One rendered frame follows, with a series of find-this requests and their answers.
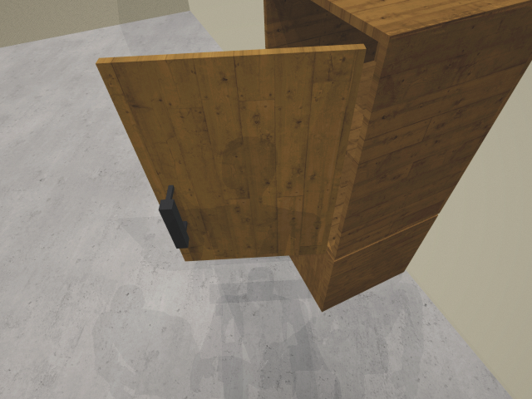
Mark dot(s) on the handle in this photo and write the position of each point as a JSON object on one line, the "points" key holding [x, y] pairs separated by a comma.
{"points": [[173, 222]]}

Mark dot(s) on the cupboard door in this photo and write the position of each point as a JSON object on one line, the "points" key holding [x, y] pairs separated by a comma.
{"points": [[253, 141]]}

